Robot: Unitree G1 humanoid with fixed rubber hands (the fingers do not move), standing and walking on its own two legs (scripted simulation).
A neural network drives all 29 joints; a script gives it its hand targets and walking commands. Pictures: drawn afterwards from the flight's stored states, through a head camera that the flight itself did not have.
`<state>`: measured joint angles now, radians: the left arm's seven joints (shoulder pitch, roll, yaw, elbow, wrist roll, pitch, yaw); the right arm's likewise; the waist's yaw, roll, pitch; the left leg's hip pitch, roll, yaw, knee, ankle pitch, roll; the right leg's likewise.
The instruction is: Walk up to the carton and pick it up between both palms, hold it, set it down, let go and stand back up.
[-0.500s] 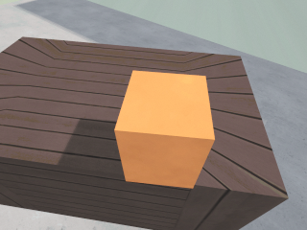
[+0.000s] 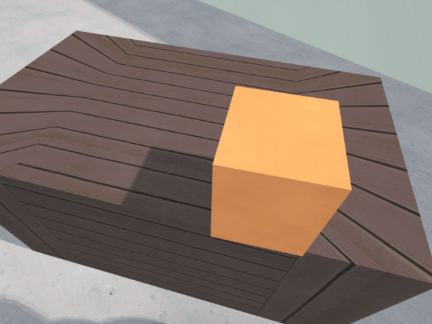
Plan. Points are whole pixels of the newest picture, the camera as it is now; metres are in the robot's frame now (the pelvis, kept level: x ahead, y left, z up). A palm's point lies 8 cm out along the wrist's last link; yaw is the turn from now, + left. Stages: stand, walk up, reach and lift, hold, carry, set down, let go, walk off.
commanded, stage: walk up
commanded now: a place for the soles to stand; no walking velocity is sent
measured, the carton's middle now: (270, 173) +0.40 -0.09 +0.05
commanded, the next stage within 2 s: reach and lift in 1.04 s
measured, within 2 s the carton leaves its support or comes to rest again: neither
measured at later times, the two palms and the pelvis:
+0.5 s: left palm out of the picture +0.01 +0.23 -0.14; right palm out of the picture -0.01 -0.26 -0.14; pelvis +0.01 -0.01 +0.00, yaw -4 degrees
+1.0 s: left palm out of the picture +0.06 +0.23 -0.14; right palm out of the picture +0.00 -0.26 -0.14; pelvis +0.01 +0.00 +0.00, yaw -9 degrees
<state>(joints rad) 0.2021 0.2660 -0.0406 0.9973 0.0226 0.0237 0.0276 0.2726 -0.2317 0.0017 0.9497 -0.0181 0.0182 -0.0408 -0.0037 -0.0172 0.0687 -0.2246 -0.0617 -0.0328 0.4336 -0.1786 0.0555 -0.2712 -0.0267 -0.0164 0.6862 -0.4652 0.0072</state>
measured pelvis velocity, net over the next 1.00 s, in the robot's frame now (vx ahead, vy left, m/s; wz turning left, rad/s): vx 0.01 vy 0.00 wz -0.15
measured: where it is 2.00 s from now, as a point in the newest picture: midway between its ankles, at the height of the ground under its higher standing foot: outside the picture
